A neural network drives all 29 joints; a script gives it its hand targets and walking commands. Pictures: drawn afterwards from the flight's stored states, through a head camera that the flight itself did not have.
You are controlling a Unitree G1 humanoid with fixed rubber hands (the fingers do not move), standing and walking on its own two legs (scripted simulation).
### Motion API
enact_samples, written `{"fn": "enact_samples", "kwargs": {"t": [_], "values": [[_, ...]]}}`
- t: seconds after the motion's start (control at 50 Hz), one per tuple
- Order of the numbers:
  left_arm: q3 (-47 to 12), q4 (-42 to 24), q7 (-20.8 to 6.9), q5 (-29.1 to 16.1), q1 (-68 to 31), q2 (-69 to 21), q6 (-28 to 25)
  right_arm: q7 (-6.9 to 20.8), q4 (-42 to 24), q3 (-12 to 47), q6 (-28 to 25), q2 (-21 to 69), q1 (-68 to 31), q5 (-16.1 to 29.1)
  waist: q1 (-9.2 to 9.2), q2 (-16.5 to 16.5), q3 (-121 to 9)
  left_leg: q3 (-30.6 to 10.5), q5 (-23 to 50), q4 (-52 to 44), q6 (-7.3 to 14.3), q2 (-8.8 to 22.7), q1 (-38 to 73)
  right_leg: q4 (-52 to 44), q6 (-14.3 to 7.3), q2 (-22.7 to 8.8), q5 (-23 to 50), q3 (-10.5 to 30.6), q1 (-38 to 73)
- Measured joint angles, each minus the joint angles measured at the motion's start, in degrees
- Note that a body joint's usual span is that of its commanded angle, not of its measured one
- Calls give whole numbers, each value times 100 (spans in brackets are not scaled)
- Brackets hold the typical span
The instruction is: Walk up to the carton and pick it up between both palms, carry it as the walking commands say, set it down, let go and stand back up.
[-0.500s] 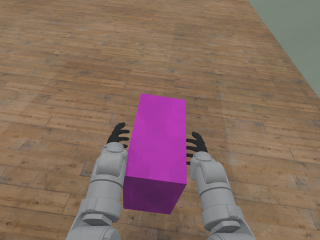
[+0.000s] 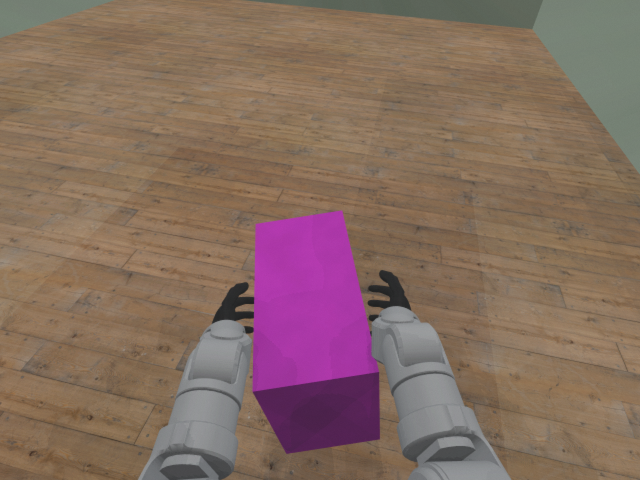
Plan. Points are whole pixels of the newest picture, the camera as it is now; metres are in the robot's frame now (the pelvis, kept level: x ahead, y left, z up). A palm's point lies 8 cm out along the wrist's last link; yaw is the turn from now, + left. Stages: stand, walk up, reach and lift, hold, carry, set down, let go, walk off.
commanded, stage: set down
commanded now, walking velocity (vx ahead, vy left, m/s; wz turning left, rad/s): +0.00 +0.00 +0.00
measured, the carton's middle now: (315, 327) +0.38 +0.01 -0.06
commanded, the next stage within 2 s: none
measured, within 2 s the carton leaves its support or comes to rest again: neither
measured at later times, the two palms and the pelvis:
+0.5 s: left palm (216, 356) +0.30 +0.15 -0.02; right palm (381, 338) +0.33 -0.09 +0.00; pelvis +0.00 +0.01 +0.00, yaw +0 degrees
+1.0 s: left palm (229, 390) +0.31 +0.14 -0.13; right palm (372, 379) +0.33 -0.09 -0.13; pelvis +0.01 +0.00 -0.02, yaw -1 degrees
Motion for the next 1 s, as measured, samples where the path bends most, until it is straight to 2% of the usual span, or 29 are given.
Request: {"fn": "enact_samples", "kwargs": {"t": [0.14, 0.24, 0.28, 0.44, 0.62, 0.74, 0.88, 0.94, 1.0], "values": [[-1, 0, -309, 69, 84, 40, 73, 378, 188, -133, -250, 11, -29, -434, 0, 0, -26, -19, 27, -24, -1, 37, 8, -12, -27, 37, 46, -18, -1], [298, 223, -478, 379, 8, 37, 7, 1088, 631, -588, -516, 19, -42, -624, 2, 0, 50, -14, 29, -19, -1, 37, 6, -12, -27, 38, 55, -14, -1], [470, 329, -498, 474, -62, 29, -109, 1220, 675, -618, -592, 21, -46, -630, 22, 0, 195, -13, 28, 5, -1, 37, 5, -9, -27, 40, 62, -13, 7], [752, 361, -431, 533, -160, -10, -719, 1238, 689, -738, -1084, 100, -264, -701, 96, 0, 928, 10, -105, 249, -1, 37, -9, 86, -27, 62, 2, 0, 58], [752, 387, -250, 486, -182, -63, -1352, 1240, 860, -879, -1911, 102, -267, -804, 96, 0, 1273, 27, -301, 342, -1, 37, -49, 88, -27, 62, -160, 9, 58], [750, 556, -222, 451, -122, -41, -2002, 1240, 1025, -879, -2549, 62, -162, -805, 96, 0, 1315, 27, -374, 342, -1, 37, -225, 87, -27, 60, -240, 9, -117], [751, 796, -119, 388, -78, -22, -2983, 1240, 1198, -879, -3441, 14, -46, -805, 96, 0, 1328, 26, -301, 511, -3, 37, -1209, 233, -27, 89, -148, 9, -1093], [752, 886, -50, 148, -72, -20, -3402, 1185, 1197, -849, -3766, 7, -32, -805, 96, 1, 1329, 27, -244, 663, -24, 37, -1823, 384, -27, 114, -79, 9, -1710], [742, 901, 94, -195, -61, -13, -3776, 1013, 1198, -574, -4057, -44, -26, -807, 96, 1, 1325, 27, -181, 799, -62, 37, -2384, 533, -27, 137, -17, 9, -2280]]}}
